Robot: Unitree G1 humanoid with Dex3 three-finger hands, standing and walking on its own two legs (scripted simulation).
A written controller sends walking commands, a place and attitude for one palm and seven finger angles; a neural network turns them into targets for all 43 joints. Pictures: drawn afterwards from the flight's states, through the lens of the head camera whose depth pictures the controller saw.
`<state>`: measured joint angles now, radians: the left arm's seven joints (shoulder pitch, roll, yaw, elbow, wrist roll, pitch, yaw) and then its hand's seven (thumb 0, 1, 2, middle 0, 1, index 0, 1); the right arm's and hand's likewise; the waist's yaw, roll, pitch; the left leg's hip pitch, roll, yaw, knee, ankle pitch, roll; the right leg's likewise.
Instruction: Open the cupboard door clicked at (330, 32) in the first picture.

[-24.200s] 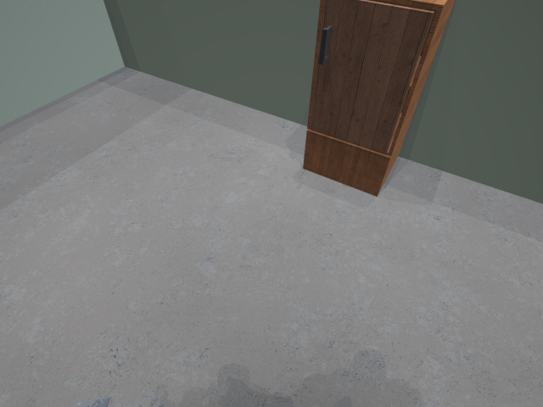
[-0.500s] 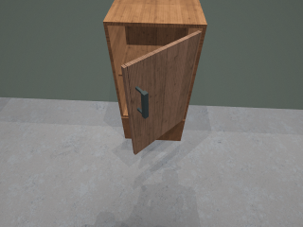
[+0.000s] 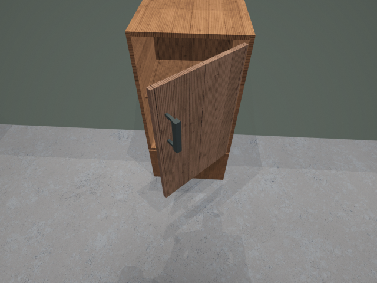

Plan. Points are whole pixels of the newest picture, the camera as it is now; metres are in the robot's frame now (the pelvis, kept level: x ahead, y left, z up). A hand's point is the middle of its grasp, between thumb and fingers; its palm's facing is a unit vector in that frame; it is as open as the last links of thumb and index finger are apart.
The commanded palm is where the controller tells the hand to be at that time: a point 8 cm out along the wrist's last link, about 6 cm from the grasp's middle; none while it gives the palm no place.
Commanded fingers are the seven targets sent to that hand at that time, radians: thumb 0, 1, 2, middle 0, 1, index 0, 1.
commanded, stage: walk to a spot facing it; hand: left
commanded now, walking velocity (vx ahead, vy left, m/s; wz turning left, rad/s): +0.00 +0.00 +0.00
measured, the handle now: (172, 133) +0.55 +0.09 -0.05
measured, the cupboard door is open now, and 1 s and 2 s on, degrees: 44 44 44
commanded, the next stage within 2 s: none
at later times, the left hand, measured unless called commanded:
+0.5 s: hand out of the picture +0.06 +0.19 -0.18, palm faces -0.10 -0.97 -0.24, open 7.4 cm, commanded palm none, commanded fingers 0.00 0.90 0.90 -0.20 -0.30 -0.20 -0.30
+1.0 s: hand out of the picture +0.12 +0.13 -0.18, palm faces -0.37 -0.91 -0.20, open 7.4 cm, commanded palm none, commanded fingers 0.00 0.90 0.90 -0.20 -0.30 -0.20 -0.30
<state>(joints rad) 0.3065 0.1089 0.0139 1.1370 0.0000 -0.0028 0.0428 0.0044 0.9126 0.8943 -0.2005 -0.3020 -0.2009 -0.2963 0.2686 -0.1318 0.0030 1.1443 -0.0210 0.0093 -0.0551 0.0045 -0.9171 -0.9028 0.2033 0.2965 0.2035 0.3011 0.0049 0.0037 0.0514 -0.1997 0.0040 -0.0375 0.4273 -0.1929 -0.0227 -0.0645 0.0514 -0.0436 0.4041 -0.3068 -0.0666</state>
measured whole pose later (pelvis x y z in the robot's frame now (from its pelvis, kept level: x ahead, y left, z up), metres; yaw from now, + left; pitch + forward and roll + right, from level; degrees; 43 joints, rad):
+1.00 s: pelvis -0.01 -0.02 -0.01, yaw -27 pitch +1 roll -1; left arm 0.23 0.20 0.08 0.93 0.02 0.05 0.00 0.01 0.91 0.89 -0.20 -0.30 -0.20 -0.30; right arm 0.12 -0.20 -0.05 0.87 -0.01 0.02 -0.04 0.00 -0.91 -0.90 0.20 0.30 0.20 0.30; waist 0.03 -0.02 0.07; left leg -0.29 0.01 -0.01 0.58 -0.35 -0.02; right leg -0.32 0.12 0.13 0.56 -0.25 -0.04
